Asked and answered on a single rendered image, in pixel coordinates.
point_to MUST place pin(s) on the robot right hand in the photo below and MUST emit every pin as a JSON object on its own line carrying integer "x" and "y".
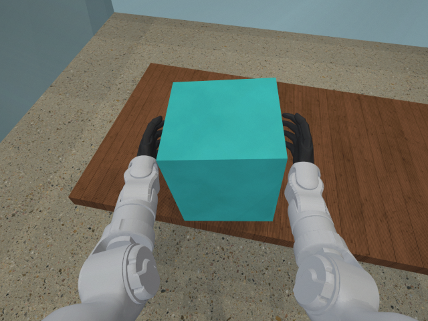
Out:
{"x": 302, "y": 148}

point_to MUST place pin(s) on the right robot upper arm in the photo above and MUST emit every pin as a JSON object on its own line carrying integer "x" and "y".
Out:
{"x": 330, "y": 289}

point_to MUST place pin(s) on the carton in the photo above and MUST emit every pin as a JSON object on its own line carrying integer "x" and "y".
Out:
{"x": 222, "y": 151}

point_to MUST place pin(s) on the robot left hand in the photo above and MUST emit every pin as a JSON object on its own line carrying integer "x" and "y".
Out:
{"x": 149, "y": 143}

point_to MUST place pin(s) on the table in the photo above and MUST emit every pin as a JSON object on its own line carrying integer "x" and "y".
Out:
{"x": 372, "y": 153}

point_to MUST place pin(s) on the robot right forearm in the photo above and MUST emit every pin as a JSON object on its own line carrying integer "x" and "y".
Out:
{"x": 310, "y": 221}

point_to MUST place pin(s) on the left robot upper arm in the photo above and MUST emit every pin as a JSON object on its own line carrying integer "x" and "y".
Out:
{"x": 114, "y": 285}

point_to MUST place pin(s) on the robot left forearm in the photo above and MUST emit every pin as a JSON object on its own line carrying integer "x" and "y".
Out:
{"x": 135, "y": 211}

